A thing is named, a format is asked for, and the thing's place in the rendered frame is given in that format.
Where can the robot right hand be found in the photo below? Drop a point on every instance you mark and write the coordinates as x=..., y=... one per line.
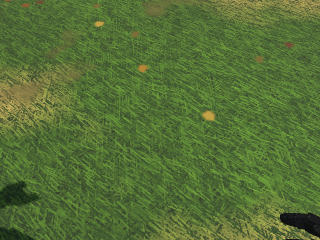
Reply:
x=308, y=222

